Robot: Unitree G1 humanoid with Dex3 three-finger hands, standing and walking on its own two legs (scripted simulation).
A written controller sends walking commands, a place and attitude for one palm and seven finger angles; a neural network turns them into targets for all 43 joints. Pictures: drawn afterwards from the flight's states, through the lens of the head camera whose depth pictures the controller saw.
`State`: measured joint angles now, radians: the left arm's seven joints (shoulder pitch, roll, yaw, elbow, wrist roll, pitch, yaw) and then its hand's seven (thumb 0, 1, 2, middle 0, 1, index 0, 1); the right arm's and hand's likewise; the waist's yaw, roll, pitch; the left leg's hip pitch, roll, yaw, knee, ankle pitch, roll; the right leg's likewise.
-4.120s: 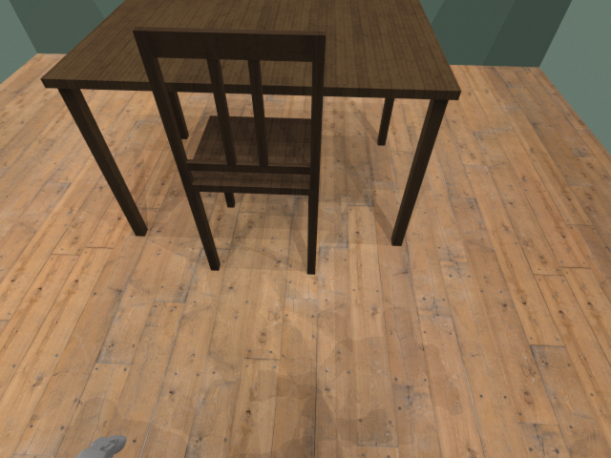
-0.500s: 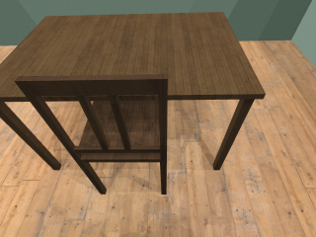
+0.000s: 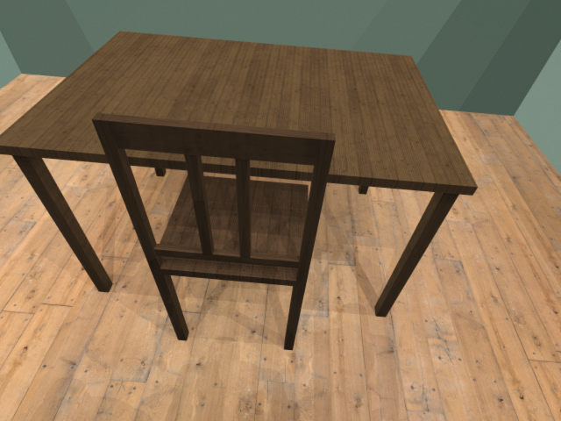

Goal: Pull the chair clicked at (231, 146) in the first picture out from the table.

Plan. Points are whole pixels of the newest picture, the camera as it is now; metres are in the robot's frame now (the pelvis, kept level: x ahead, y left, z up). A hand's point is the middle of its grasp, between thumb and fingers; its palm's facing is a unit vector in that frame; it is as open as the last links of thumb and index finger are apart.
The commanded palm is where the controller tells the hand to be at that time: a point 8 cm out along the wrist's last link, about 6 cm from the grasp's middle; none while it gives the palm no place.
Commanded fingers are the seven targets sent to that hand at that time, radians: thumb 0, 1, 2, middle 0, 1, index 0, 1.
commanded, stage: come to a stop and stand still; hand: left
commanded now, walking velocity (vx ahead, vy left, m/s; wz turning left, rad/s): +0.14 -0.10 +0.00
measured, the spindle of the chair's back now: (201, 208) +0.54 +0.21 -0.07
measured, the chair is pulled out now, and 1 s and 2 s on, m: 0.00 0.00 0.00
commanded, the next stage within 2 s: look again from close up in 0.16 s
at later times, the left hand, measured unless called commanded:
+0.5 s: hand out of the picture +0.00 +0.14 -0.18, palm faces +0.03 -0.99 -0.16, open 7.3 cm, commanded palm none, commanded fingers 0.00 0.90 0.90 -0.20 -0.30 -0.20 -0.30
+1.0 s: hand out of the picture -0.02 +0.17 -0.18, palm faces +0.05 -0.98 -0.17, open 7.4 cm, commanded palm none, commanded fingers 0.00 0.90 0.90 -0.20 -0.30 -0.20 -0.30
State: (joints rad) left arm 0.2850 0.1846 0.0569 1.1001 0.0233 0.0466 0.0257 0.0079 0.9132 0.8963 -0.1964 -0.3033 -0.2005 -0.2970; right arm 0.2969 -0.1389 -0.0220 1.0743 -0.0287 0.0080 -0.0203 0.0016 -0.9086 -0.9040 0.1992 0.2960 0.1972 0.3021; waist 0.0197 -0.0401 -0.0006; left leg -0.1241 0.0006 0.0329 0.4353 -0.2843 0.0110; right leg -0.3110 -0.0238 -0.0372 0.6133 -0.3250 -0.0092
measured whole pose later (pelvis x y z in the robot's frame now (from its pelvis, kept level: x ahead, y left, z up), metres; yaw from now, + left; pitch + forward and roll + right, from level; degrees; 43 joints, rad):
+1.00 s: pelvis -0.01 +0.01 +0.00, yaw +1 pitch -3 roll +0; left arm 0.35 0.14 -0.01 1.10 0.01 -0.02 0.04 0.01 0.91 0.90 -0.19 -0.30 -0.20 -0.30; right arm 0.31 -0.13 0.02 1.14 -0.01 -0.01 -0.02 0.00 -0.91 -0.90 0.20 0.30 0.20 0.30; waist -0.01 0.00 0.00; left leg -0.16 -0.02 0.05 0.43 -0.23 0.04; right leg -0.15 0.00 -0.06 0.42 -0.23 -0.01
